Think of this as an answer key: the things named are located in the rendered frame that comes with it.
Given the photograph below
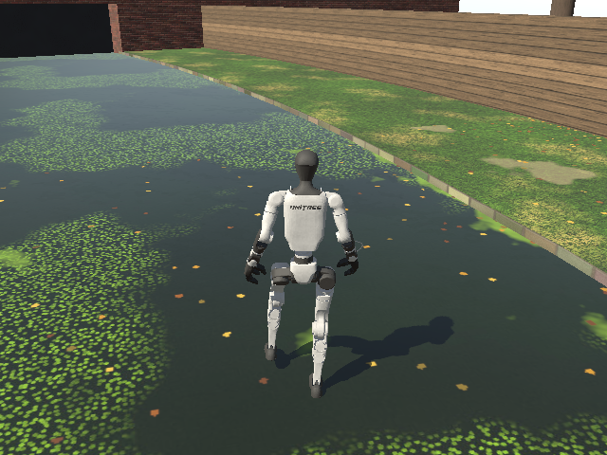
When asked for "left robot forearm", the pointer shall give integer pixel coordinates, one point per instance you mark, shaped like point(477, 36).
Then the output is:
point(257, 251)

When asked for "robot right thigh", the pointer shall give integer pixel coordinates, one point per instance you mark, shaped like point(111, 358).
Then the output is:
point(326, 279)

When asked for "right robot forearm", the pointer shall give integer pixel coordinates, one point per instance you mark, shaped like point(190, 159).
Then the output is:
point(350, 249)

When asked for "right robot hand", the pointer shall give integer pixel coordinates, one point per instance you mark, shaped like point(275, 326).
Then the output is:
point(352, 270)

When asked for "left robot hand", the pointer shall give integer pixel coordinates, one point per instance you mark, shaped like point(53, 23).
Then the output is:
point(255, 270)

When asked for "robot left thigh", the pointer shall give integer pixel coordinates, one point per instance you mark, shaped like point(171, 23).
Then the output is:
point(280, 276)

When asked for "robot left upper arm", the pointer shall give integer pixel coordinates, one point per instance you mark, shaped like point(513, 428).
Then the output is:
point(275, 199)

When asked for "robot thigh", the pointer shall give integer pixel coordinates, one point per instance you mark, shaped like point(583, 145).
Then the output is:
point(280, 276)
point(326, 279)

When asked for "robot right upper arm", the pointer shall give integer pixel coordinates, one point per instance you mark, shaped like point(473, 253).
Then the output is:
point(335, 202)

